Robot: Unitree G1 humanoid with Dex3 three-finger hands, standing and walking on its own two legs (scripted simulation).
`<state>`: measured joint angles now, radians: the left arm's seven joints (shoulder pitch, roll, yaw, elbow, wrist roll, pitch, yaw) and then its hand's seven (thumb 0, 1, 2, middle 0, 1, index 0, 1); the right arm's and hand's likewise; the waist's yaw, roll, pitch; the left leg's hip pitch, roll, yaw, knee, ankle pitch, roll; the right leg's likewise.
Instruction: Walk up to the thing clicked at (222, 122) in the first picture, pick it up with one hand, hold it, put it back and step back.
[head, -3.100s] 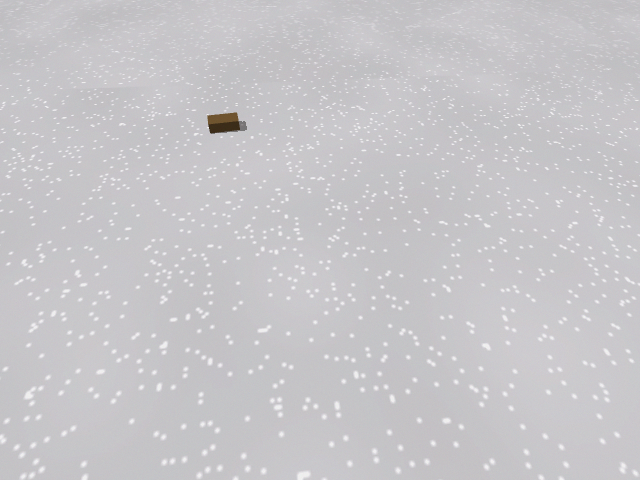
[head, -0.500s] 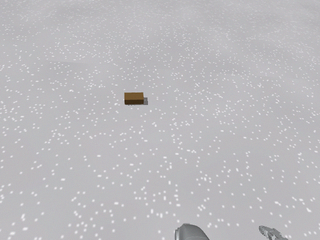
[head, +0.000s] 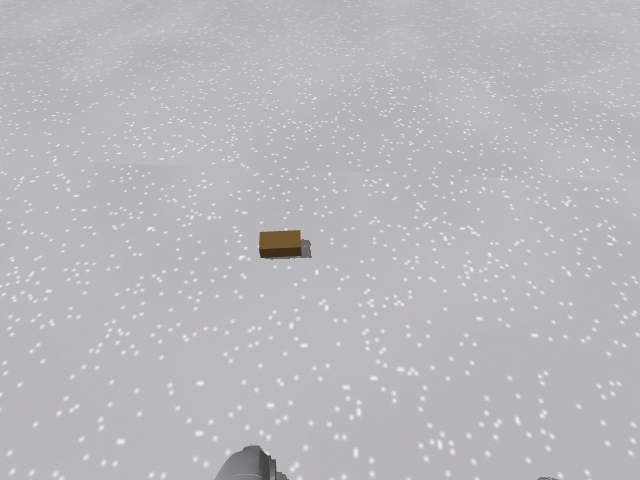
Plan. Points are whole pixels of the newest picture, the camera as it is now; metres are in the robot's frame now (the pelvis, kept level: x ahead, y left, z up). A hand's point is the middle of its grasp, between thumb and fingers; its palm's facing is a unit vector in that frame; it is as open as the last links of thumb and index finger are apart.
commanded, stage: walk up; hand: left
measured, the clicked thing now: (280, 243) +1.05 +0.17 -0.74
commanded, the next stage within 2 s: none
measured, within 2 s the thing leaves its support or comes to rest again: neither
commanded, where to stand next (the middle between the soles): +0.70 -0.02 m, yaw +1 degrees
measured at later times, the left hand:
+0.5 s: hand (151, 372) +0.29 +0.28 -0.13, palm faces -0.10 -0.93 -0.35, open 7.4 cm
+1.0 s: hand (193, 302) +0.43 +0.24 -0.15, palm faces +0.01 -0.94 -0.35, open 7.4 cm
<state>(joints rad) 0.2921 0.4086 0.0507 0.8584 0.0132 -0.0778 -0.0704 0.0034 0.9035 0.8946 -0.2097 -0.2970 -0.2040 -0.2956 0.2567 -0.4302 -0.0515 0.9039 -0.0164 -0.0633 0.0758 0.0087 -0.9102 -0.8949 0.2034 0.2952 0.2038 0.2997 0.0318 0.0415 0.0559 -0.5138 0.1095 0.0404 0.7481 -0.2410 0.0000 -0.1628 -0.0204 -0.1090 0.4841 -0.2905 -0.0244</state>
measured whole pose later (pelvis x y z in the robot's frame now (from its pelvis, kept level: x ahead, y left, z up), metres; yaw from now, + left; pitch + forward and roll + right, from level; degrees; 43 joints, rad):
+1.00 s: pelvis +0.40 -0.03 -0.01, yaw +1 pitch -2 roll -2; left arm 0.35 0.42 0.05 0.86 0.01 -0.06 -0.06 0.00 0.90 0.89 -0.21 -0.30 -0.20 -0.30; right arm 0.27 -0.42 -0.06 0.90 -0.02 -0.06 0.08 0.01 -0.91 -0.89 0.20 0.30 0.20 0.30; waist 0.04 0.01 0.06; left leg -0.42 0.08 0.05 0.57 -0.18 0.02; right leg -0.13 -0.02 -0.13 0.54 -0.38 -0.01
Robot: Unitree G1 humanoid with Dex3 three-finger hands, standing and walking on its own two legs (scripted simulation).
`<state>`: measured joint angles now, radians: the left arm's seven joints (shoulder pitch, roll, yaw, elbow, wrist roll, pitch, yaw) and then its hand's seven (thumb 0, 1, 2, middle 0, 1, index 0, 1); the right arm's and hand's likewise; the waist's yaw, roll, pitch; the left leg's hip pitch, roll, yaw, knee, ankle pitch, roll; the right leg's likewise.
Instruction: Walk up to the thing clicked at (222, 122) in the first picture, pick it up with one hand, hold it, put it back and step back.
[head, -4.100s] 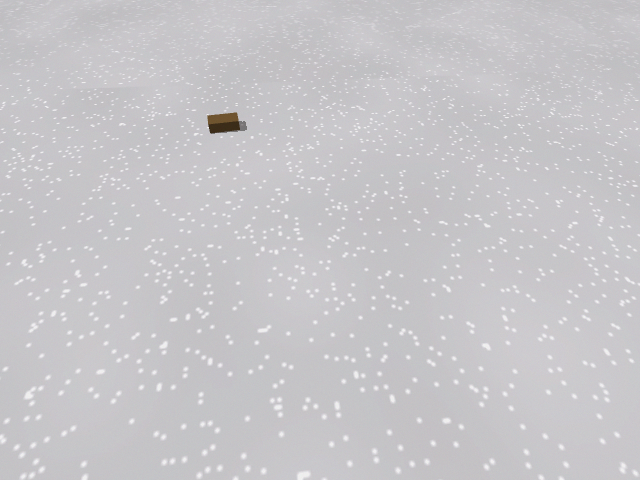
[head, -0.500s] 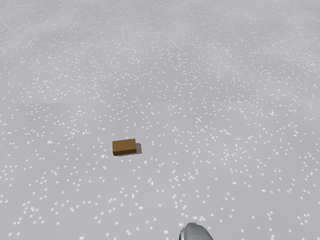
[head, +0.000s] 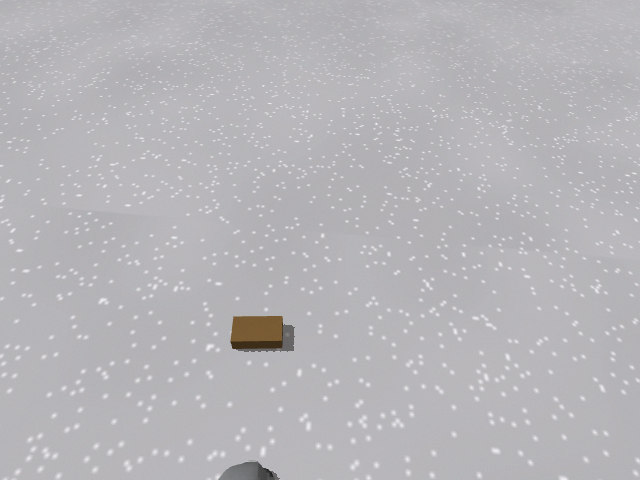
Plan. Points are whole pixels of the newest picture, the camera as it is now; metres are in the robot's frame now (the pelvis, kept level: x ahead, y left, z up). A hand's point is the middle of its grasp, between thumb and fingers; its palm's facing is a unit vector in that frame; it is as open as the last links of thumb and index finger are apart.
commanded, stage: walk up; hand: left
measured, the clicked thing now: (257, 332) +0.65 +0.19 -0.73
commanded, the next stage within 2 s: none
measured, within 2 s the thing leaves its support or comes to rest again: neither
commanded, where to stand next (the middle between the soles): +0.30 +0.01 m, yaw +0 degrees
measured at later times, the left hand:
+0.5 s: hand (148, 405) +0.23 +0.25 -0.13, palm faces -0.04 -0.90 -0.44, open 7.4 cm
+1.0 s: hand (169, 378) +0.29 +0.25 -0.16, palm faces -0.01 -0.94 -0.33, open 7.4 cm
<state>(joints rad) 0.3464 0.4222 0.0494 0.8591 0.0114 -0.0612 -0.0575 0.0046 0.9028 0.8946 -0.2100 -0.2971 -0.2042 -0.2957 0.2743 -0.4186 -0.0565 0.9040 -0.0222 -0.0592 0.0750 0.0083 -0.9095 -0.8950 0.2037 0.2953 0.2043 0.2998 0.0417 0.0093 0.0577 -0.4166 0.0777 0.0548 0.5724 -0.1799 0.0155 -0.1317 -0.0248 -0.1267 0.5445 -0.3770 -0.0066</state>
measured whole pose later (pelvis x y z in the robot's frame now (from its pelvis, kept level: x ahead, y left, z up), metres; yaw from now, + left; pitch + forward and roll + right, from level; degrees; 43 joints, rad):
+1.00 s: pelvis +0.21 -0.01 +0.00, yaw +1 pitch -2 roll -1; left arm 0.13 0.38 -0.01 1.04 -0.01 -0.02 0.00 0.00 0.91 0.89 -0.21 -0.30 -0.20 -0.30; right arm 0.10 -0.36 0.00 1.03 0.00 -0.01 0.02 0.01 -0.91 -0.89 0.20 0.30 0.20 0.30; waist 0.01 -0.02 0.09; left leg -0.32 0.04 0.02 0.61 -0.25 -0.01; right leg -0.27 -0.05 -0.05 0.59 -0.28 0.03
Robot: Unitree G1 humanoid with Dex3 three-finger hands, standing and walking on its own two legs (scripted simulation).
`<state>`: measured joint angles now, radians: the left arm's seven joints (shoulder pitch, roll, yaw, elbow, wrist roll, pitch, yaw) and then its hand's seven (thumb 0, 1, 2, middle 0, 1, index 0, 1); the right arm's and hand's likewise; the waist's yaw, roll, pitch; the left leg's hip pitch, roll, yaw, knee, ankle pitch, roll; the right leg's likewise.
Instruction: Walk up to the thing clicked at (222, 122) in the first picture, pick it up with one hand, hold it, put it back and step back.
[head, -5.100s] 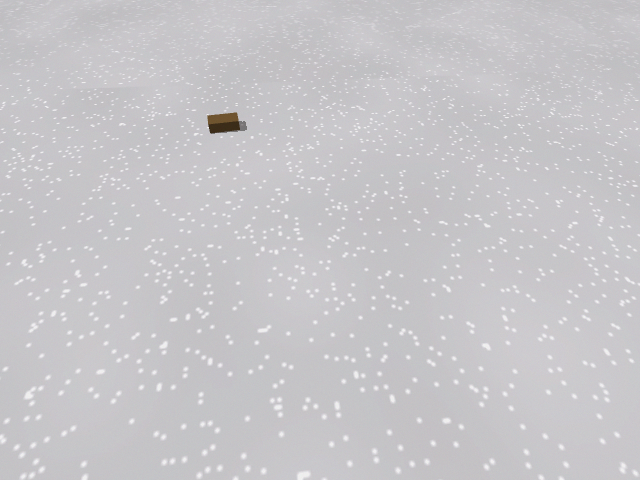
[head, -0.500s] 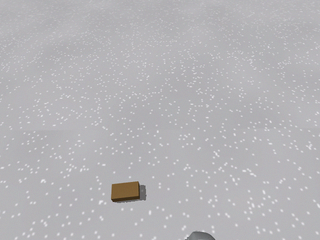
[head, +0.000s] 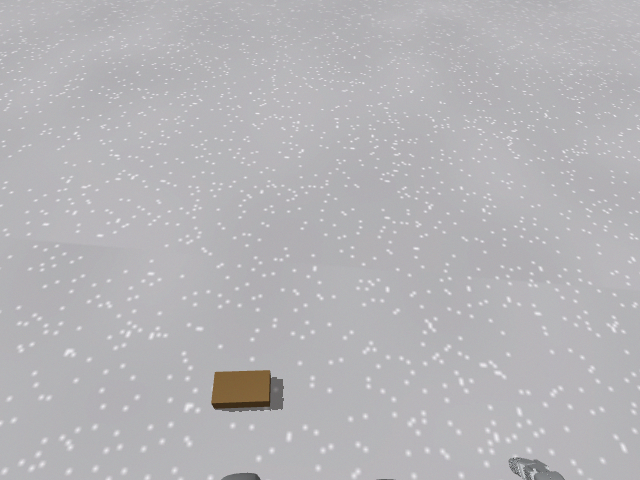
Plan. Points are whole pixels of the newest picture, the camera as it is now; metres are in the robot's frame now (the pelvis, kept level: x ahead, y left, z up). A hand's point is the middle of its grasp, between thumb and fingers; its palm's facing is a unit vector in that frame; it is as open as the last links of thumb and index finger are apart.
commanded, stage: walk up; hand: left
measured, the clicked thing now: (242, 389) +0.44 +0.19 -0.73
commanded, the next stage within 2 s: stand in 1.04 s
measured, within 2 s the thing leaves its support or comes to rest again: neither
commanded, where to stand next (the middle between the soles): +0.09 +0.02 m, yaw -1 degrees
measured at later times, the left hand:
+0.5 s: hand out of the picture +0.08 +0.27 -0.14, palm faces -0.01 -0.93 -0.36, open 7.4 cm
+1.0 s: hand out of the picture +0.11 +0.25 -0.14, palm faces -0.01 -0.94 -0.34, open 7.4 cm
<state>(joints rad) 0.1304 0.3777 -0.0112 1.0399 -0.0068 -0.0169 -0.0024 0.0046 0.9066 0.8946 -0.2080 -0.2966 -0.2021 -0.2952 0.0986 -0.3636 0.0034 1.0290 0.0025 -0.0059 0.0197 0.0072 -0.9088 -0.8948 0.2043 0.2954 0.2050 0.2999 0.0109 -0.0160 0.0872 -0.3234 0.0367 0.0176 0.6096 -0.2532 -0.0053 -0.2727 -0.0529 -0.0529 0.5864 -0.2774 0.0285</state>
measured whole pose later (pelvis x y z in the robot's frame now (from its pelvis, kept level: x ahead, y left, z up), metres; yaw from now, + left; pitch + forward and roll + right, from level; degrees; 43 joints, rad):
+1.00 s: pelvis +0.02 +0.00 +0.02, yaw +0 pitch -2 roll +0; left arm 0.07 0.34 0.02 1.16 0.01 -0.01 -0.01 0.00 0.91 0.89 -0.21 -0.30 -0.20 -0.30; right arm 0.08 -0.35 -0.01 1.16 -0.01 0.00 0.02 0.01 -0.91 -0.89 0.20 0.30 0.20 0.30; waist -0.01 0.01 0.04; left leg -0.16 0.02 0.03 0.34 -0.14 -0.01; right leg -0.11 -0.05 -0.05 0.32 -0.17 0.04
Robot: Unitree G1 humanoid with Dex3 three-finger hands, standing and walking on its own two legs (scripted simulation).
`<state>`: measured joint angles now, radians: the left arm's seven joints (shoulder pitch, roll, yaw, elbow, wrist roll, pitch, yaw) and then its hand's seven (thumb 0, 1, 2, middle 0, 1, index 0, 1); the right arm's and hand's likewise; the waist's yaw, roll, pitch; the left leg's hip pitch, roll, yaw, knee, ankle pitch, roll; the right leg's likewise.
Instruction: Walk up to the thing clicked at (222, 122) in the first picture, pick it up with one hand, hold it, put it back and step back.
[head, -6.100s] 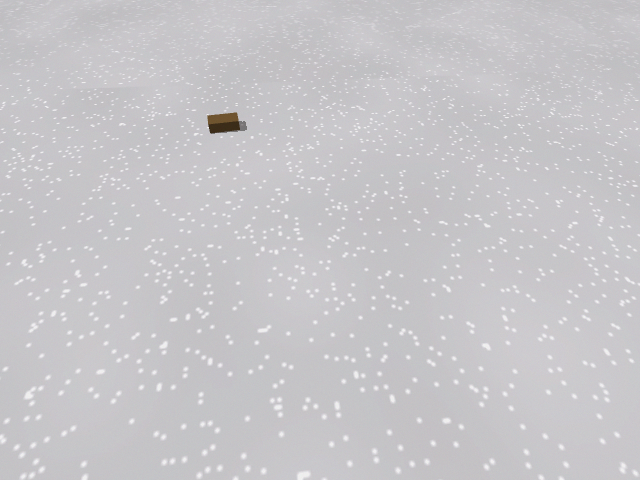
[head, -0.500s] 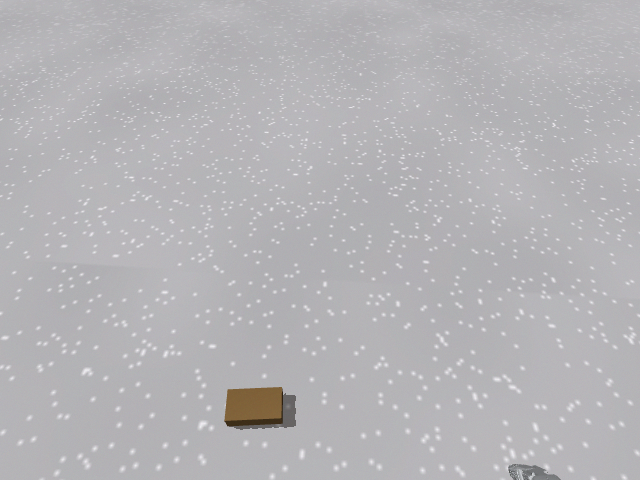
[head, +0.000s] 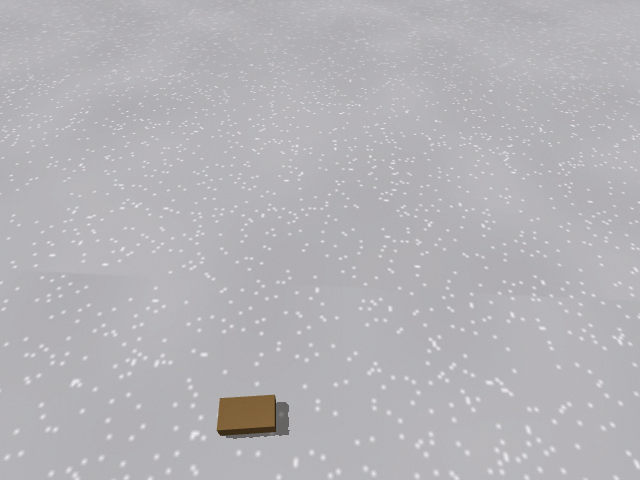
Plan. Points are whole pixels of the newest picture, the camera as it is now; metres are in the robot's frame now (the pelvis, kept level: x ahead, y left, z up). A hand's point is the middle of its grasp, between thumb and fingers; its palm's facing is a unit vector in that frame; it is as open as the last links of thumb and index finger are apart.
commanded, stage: walk up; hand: left
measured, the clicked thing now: (247, 415) +0.42 +0.19 -0.75
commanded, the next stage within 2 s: stand in 0.04 s
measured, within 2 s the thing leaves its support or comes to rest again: neither
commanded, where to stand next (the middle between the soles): +0.07 +0.02 m, yaw -1 degrees
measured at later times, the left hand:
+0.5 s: hand out of the picture +0.08 +0.24 -0.16, palm faces -0.02 -0.94 -0.34, open 7.4 cm
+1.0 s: hand out of the picture +0.10 +0.24 -0.15, palm faces -0.02 -0.94 -0.34, open 7.4 cm
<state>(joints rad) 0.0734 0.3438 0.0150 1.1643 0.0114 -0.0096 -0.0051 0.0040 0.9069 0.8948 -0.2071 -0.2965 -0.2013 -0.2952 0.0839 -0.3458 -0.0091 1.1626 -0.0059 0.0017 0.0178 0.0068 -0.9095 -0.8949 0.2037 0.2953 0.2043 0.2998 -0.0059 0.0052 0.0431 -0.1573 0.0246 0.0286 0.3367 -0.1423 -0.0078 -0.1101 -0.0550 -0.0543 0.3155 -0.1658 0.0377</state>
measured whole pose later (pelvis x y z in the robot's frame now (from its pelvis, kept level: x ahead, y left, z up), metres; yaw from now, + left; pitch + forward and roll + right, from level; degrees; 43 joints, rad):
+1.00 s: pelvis +0.02 -0.01 +0.00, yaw +0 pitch -2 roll +0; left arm 0.10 0.35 0.00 1.13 0.01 -0.01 -0.01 0.00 0.91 0.89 -0.21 -0.30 -0.20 -0.30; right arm 0.09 -0.35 0.00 1.15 -0.01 -0.01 0.01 0.01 -0.91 -0.89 0.20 0.30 0.20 0.30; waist 0.00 0.00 0.04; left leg -0.12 0.04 0.03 0.31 -0.15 -0.03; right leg -0.08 -0.04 -0.06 0.31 -0.19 0.02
